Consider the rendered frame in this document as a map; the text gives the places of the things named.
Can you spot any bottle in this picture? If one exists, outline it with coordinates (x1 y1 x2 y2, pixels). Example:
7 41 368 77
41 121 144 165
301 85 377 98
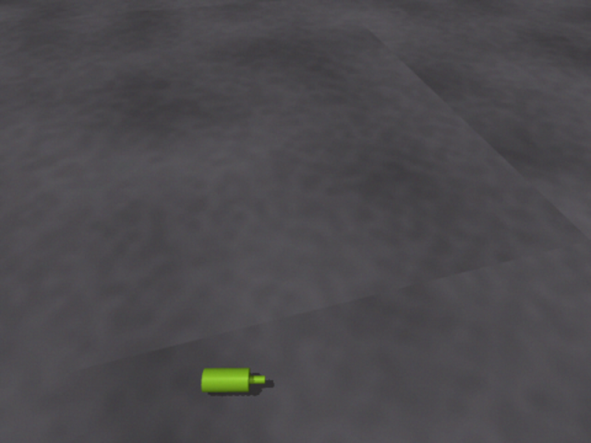
201 368 265 392

